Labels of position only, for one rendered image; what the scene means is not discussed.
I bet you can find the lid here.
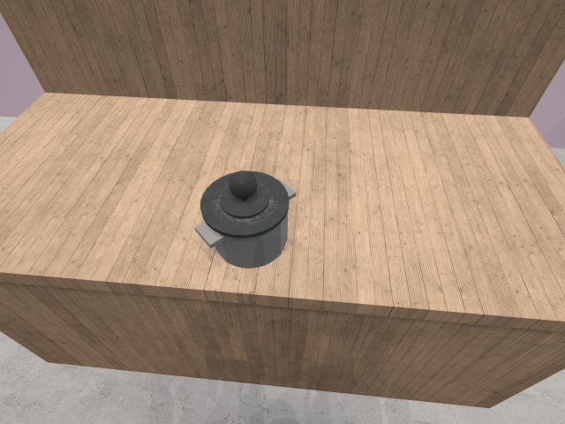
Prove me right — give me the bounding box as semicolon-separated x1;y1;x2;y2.
200;171;289;239

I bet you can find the table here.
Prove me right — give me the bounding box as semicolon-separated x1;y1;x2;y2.
0;0;565;408

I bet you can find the knob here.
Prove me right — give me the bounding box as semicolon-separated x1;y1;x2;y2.
229;170;257;199

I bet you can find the pot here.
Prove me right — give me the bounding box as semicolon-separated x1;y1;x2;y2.
194;179;297;269

